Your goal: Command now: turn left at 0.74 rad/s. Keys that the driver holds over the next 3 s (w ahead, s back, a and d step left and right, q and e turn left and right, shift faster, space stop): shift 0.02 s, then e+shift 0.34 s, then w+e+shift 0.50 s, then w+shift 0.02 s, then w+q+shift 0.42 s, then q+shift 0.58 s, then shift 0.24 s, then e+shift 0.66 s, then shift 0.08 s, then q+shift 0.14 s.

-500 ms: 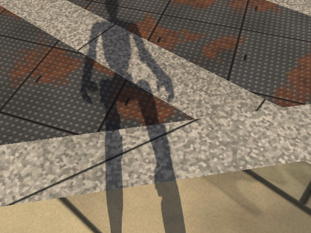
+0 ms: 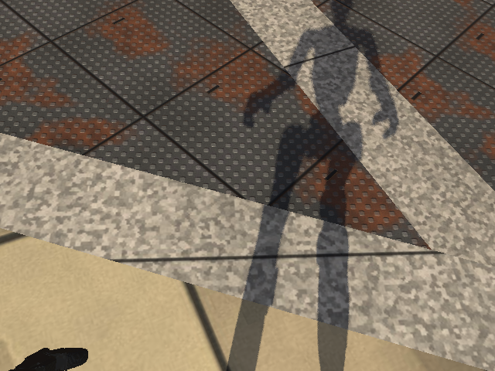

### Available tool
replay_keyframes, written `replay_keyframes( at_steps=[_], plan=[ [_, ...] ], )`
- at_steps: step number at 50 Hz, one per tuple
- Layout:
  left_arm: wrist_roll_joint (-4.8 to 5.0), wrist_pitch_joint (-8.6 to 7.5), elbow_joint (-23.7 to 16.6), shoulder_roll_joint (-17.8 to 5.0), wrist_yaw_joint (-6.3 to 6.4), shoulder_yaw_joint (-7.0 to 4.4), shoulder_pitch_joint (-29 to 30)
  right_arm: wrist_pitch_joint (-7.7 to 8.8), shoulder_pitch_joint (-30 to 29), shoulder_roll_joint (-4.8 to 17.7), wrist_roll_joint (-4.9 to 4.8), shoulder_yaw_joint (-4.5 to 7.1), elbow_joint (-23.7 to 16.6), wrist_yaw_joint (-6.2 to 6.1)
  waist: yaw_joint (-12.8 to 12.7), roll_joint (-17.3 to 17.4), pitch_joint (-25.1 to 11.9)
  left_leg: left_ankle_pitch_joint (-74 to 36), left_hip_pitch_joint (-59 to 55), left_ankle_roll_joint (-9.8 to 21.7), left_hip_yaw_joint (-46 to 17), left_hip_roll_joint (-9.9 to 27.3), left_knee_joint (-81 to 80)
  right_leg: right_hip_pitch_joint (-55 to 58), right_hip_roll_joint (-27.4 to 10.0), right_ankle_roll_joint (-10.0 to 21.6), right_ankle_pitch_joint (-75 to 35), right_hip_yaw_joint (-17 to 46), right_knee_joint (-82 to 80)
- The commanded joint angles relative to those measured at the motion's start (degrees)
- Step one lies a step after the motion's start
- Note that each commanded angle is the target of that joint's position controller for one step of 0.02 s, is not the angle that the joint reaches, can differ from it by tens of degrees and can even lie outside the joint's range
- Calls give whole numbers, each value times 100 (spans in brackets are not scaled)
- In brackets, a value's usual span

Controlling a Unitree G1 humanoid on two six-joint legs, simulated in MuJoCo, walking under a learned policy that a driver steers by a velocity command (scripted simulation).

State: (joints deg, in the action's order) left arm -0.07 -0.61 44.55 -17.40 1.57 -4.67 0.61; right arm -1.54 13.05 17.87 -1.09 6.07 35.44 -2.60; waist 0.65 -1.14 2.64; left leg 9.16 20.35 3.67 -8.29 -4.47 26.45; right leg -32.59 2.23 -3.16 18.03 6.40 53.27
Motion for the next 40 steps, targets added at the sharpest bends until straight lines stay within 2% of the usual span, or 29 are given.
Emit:
replay_keyframes(
  at_steps=[1,4,7,8,10,11,12,13,14,15,16,17,18,19,20,21,22,23,24,25,26,27,28,29,30,31,33,37,40],
  plan=[
    [21,-35,-276,-344,-28,-61,-13,28,-153,879,56,210,-586,-73,-12,900,-1177,-1283,-1321,807,-1533,1342,-405,-102,-10,-95,-204,-1,-465],
    [20,1,-203,-382,-78,-35,-252,15,-230,622,194,34,-599,-12,87,978,-1167,-1467,-1008,853,-1388,1449,-302,443,-284,-90,-99,-204,-529],
    [0,-26,-163,-199,-176,67,-425,64,-355,144,308,-237,-451,117,85,850,-1060,-1389,-609,846,-1199,1467,-280,1308,-522,31,7,-339,-1141],
    [16,-43,-162,-184,-214,80,-486,88,-421,186,318,-255,-390,158,28,858,-916,-1164,-483,802,-1097,1415,-268,1579,-466,86,-177,-454,-1539],
    [4,-79,-278,-466,-249,31,-444,124,-339,519,260,-168,-276,168,-18,808,-552,-677,-513,558,-931,1153,-169,1729,-312,261,-1079,-550,-2510],
    [-34,-90,-376,-765,-247,-20,-441,152,-252,658,267,-116,-268,132,76,556,-523,-315,-628,352,-805,937,106,1665,-523,415,-1978,-167,-2535],
    [-7,-94,-441,-1137,-237,-108,-470,178,-43,666,337,-83,-308,89,322,-63,-517,210,-606,114,-327,447,582,1584,-868,699,-2849,426,-2552],
    [85,-83,-402,-1269,-224,-186,-559,188,-182,567,351,-82,-381,45,303,-756,-432,489,-548,-178,370,10,1079,1350,-1164,1124,-2590,1066,-2934],
    [83,-72,-428,-1149,-195,-180,-665,198,-493,537,298,-67,-479,2,150,-1124,-329,767,-180,-325,571,-105,1402,1490,-1474,1445,-2419,1786,-3191],
    [52,-63,-429,-1067,-155,-173,-884,204,-721,461,220,-56,-551,-21,-35,-1267,-382,1186,164,-346,560,-203,1686,1781,-1667,1662,-2533,2260,-3308],
    [33,-80,-440,-1050,-127,-187,-1107,194,-907,357,180,-52,-616,-13,-195,-1333,-466,2113,581,-363,433,-268,2198,2160,-1811,1832,-2779,2576,-3371],
    [25,-114,-465,-1131,-104,-239,-1291,196,-1000,325,157,-35,-672,16,-314,-1165,-577,2658,969,-403,195,-219,2868,2504,-1917,1941,-2971,2787,-3381],
    [60,-125,-508,-1183,-58,-281,-1253,201,-944,281,124,-24,-650,42,-234,-873,-710,2615,1145,-445,44,-116,3179,2725,-1854,1872,-3086,2674,-3253],
    [208,-77,-501,-1119,-4,-308,-1236,229,-790,214,105,-41,-618,99,-109,-552,-982,2305,1015,-431,21,54,2682,2771,-1533,1600,-1514,2356,-3298],
    [336,2,-524,-1028,25,-309,-1239,287,-829,126,42,-63,-614,182,-140,-574,-941,2072,785,-405,154,104,1922,2552,-1287,1404,610,2272,-3557],
    [352,86,-594,-1034,43,-306,-1134,362,-886,2,1,-89,-618,262,-124,-828,-747,1927,319,-409,397,-26,1343,2040,-1117,1348,1543,2305,-3787],
    [307,151,-712,-1017,48,-293,-916,435,-717,-16,-45,-66,-551,324,34,-1049,-644,1772,-403,-392,518,-122,854,1434,-958,1310,1728,2298,-3926],
    [272,188,-852,-940,44,-265,-681,497,-346,61,-103,4,-410,357,289,-1109,-594,1228,-1126,-357,595,-103,162,956,-767,1204,1694,2199,-3908],
    [265,193,-1021,-783,44,-221,-431,530,187,214,-107,90,-175,339,563,-970,-542,471,-2018,-276,691,44,-659,329,-506,948,1645,1950,-3674],
    [254,157,-1138,-488,37,-155,-386,543,925,476,-72,193,107,273,776,-480,-713,529,-3367,-192,282,624,-945,-746,-105,545,1652,1392,-2609],
    [183,87,-1069,145,-50,20,-916,550,1054,602,-23,166,4,204,521,752,-1016,1777,-3764,33,-1329,2018,-923,-1320,243,459,1550,748,-613],
    [344,-75,-1465,-90,-95,-17,-720,619,635,1025,292,220,-111,277,262,1549,-481,3488,-2884,628,-3254,3012,-1599,-2532,-138,481,981,808,207],
    [354,-138,-1423,-470,-130,-84,-643,723,222,805,232,182,-233,244,116,1206,-5,3746,-2611,702,-3045,2907,-1773,-2768,-477,489,471,708,829],
    [288,-149,-1289,-641,-167,-146,-762,765,111,565,129,100,-188,201,71,945,150,3208,-2588,513,-2293,2601,-1747,-2901,-533,436,2,581,1103],
    [208,-146,-1125,-604,-196,-148,-958,786,151,500,97,65,-205,179,56,682,37,2560,-2535,310,-1632,2309,-1710,-2696,-642,393,-320,435,1398],
    [183,-162,-1094,-534,-239,-131,-981,812,239,491,120,47,-112,166,96,584,102,1875,-2411,193,-1052,2093,-1710,-2641,-687,369,-678,306,1665],
    [227,-173,-1090,-418,-302,-89,-942,875,561,501,183,11,60,173,201,582,114,1131,-2213,72,-199,1851,-1730,-2526,-774,356,-1199,119,2120],
    [273,-130,-1243,-375,-344,-61,-570,871,939,421,266,-63,364,200,350,587,522,540,-2020,74,725,1766,-1861,-2670,-826,219,-1815,30,1956],
    [283,-137,-1347,-294,-442,-9,-207,843,1133,422,304,-96,565,191,461,526,808,56,-2158,24,1290,1822,-1964,-2698,-850,282,-2062,-288,1376]
  ],
)
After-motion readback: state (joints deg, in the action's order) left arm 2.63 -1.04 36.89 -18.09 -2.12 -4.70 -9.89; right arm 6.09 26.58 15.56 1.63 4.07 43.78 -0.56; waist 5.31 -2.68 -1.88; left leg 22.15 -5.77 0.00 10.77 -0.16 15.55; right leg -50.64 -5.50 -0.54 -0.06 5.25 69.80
